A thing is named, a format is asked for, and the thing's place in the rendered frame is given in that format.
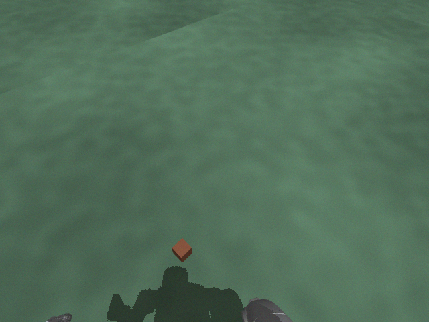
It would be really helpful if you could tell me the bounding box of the cube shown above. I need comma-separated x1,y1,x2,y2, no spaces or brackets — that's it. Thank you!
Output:
172,238,192,262

